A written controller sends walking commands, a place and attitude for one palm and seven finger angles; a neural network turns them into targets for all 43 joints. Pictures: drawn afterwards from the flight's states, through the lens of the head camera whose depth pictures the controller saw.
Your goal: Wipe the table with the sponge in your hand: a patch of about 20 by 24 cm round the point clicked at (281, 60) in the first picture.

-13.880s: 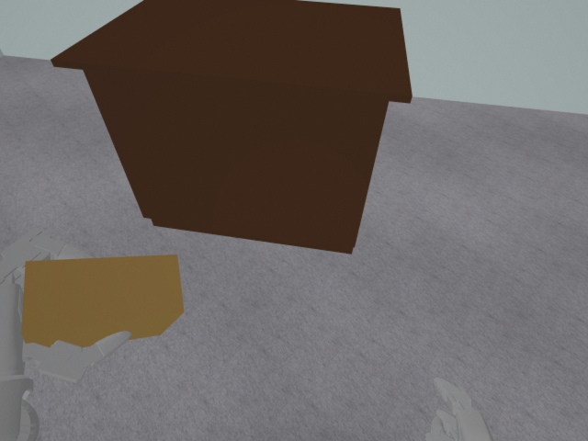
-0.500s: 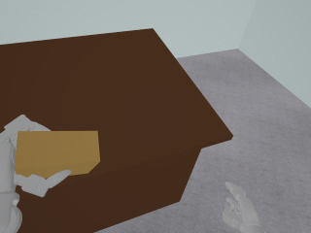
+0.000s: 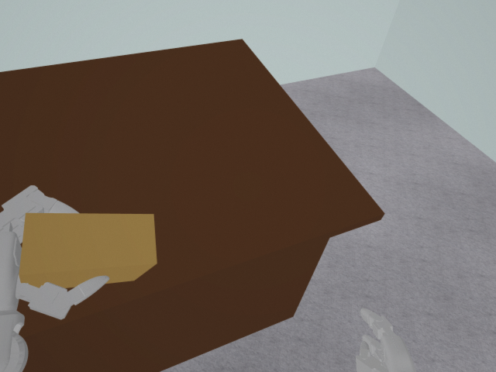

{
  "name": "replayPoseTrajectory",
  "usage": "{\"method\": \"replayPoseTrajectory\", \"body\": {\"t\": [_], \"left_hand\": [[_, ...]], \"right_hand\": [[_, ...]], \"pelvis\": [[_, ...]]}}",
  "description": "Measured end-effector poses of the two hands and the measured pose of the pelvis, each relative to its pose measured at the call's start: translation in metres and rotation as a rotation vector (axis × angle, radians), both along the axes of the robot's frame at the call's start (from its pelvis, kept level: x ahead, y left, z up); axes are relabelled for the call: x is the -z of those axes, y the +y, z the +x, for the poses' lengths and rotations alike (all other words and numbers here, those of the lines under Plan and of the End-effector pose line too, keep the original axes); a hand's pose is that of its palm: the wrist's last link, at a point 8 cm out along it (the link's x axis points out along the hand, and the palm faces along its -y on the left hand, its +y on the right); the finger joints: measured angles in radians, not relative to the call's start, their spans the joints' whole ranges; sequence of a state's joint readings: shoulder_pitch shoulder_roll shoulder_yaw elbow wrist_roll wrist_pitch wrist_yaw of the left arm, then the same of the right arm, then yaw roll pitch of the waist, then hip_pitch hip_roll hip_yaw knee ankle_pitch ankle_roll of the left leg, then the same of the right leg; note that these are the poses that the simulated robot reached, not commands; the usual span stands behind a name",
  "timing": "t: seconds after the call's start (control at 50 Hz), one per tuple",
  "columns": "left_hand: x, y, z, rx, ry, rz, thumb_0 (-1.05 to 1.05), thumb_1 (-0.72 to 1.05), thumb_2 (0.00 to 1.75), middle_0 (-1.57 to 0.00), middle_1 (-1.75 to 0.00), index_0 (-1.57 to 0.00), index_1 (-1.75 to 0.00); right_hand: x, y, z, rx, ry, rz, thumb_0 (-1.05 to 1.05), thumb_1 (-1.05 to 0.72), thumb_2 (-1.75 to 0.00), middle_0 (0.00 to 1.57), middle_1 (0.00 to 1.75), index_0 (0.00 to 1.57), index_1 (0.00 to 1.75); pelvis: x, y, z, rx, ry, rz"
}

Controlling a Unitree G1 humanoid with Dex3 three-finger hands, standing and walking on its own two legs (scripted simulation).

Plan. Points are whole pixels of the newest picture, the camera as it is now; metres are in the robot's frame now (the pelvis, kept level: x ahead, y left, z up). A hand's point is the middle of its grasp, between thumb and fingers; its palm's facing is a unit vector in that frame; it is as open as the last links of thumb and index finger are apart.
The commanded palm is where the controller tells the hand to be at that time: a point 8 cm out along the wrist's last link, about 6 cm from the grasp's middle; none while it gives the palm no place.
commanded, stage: look again from close up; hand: left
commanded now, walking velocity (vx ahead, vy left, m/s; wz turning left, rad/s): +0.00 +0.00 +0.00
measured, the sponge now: (109, 251) +0.23 +0.20 +0.13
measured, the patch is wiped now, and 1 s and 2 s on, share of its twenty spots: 0.00 0.00 0.00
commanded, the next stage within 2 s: shuffle to correct the standing spot in 0.32 s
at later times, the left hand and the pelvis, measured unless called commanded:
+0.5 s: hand (67, 243) +0.23 +0.24 +0.15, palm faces +0.41 -0.83 -0.37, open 10.1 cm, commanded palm +0.17 +0.26 +0.17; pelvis +0.00 -0.02 +0.00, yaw +0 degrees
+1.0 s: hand (119, 243) +0.23 +0.18 +0.16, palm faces +0.32 -0.86 -0.41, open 10.1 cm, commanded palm +0.17 +0.21 +0.17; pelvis +0.00 -0.06 -0.01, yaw -1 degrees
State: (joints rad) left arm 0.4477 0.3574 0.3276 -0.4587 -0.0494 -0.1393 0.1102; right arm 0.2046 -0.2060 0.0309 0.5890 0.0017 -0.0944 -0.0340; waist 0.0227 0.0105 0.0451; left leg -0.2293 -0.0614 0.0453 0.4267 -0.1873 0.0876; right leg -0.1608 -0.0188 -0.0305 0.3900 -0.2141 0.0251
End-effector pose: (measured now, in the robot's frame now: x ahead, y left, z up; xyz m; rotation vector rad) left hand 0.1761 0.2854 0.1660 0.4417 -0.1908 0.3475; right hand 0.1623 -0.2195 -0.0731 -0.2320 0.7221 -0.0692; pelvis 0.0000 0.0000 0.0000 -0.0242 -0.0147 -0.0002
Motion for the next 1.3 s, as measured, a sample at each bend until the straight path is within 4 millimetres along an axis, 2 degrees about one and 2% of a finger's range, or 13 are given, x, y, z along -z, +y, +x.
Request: {"method": "replayPoseTrajectory", "body": {"t": [0.06,0.08,0.12,0.18,0.32,0.36,0.42,0.52,0.68,0.78,1.02,1.16,1.3], "left_hand": [[0.002,-0.001,0.001,-0.005,0.013,-0.001,-0.02,-0.51,1.01,-0.71,-1.35,-0.76,-1.34],[-0.005,0.003,0.004,0.002,0.006,0.074,-0.02,-0.51,1.01,-0.71,-1.35,-0.76,-1.34],[-0.021,0.02,0.014,-0.006,-0.08,0.169,-0.02,-0.51,1.01,-0.71,-1.35,-0.76,-1.34],[-0.026,0.031,0.021,-0.061,-0.143,0.119,-0.02,-0.51,1.01,-0.71,-1.35,-0.76,-1.34],[-0.003,-0.021,0.009,0.097,-0.074,0.031,-0.02,-0.51,1.01,-0.7,-1.35,-0.76,-1.34],[0.003,-0.022,0.006,0.104,-0.052,0.031,-0.02,-0.51,1.01,-0.71,-1.35,-0.76,-1.34],[0.005,-0.012,0.006,0.059,-0.049,0.034,-0.02,-0.51,1.01,-0.71,-1.35,-0.76,-1.34],[-0.002,-0.004,0.01,-0.014,-0.104,0.017,-0.02,-0.51,1.01,-0.7,-1.35,-0.76,-1.34],[-0.005,-0.025,0.027,0.048,-0.105,0.0,-0.02,-0.51,1.01,-0.7,-1.35,-0.76,-1.34],[-0.004,-0.037,0.029,0.084,-0.06,0.024,-0.02,-0.51,1.01,-0.7,-1.35,-0.76,-1.34],[-0.006,-0.065,0.016,0.072,-0.032,0.035,-0.02,-0.51,1.01,-0.7,-1.35,-0.76,-1.34],[-0.002,-0.079,0.02,0.08,-0.042,0.013,-0.02,-0.51,1.01,-0.7,-1.35,-0.76,-1.34],[-0.005,-0.084,0.027,0.104,-0.044,0.035,-0.02,-0.51,1.02,-0.7,-1.35,-0.76,-1.34]], "right_hand": [[0.0,-0.001,0.003,0.0,-0.002,0.003,0.01,-0.9,-0.9,0.21,0.3,0.2,0.3],[0.0,-0.001,0.004,-0.021,-0.003,-0.01,0.01,-0.9,-0.9,0.21,0.3,0.2,0.3],[0.001,0.0,0.004,-0.062,0.008,-0.022,0.01,-0.9,-0.9,0.21,0.3,0.2,0.3],[-0.002,-0.002,0.005,-0.063,-0.022,0.011,0.01,-0.9,-0.9,0.21,0.3,0.2,0.3],[-0.008,-0.012,0.002,-0.003,-0.077,0.023,0.01,-0.9,-0.9,0.21,0.3,0.2,0.3],[-0.009,-0.015,0.0,0.005,-0.063,0.006,0.01,-0.9,-0.9,0.21,0.3,0.2,0.3],[-0.008,-0.019,-0.001,0.001,-0.04,-0.017,0.01,-0.9,-0.9,0.21,0.3,0.2,0.3],[-0.008,-0.022,0.004,-0.019,-0.026,-0.031,0.01,-0.9,-0.9,0.21,0.3,0.2,0.3],[-0.012,-0.024,0.017,-0.014,-0.052,0.001,0.01,-0.9,-0.9,0.21,0.3,0.2,0.3],[-0.014,-0.031,0.019,-0.002,-0.062,0.015,0.01,-0.9,-0.9,0.21,0.3,0.2,0.3],[-0.001,-0.073,0.002,0.024,-0.009,-0.012,0.01,-0.9,-0.9,0.21,0.3,0.2,0.3],[0.003,-0.096,-0.007,0.071,0.008,-0.039,0.01,-0.9,-0.9,0.21,0.3,0.2,0.3],[0.005,-0.105,-0.01,0.098,0.018,-0.05,0.01,-0.9,-0.9,0.2,0.3,0.2,0.3]], "pelvis": [[0.0,-0.001,0.001,-0.001,0.001,-0.002],[0.001,-0.003,0.0,-0.006,0.006,-0.005],[0.002,-0.008,-0.004,-0.014,0.019,-0.003],[0.003,-0.01,-0.006,0.003,0.017,0.002],[0.004,-0.009,-0.001,0.016,0.011,0.003],[0.004,-0.012,0.0,0.012,0.01,0.003],[0.003,-0.016,0.002,0.003,0.01,0.0],[0.002,-0.019,0.005,0.004,0.01,-0.002],[0.001,-0.027,0.01,0.015,0.018,0.003],[0.002,-0.037,0.009,0.021,0.022,0.002],[0.006,-0.064,0.004,0.022,0.026,-0.003],[0.009,-0.075,0.006,0.018,0.027,-0.002],[0.011,-0.079,0.009,0.02,0.025,0.006]]}}
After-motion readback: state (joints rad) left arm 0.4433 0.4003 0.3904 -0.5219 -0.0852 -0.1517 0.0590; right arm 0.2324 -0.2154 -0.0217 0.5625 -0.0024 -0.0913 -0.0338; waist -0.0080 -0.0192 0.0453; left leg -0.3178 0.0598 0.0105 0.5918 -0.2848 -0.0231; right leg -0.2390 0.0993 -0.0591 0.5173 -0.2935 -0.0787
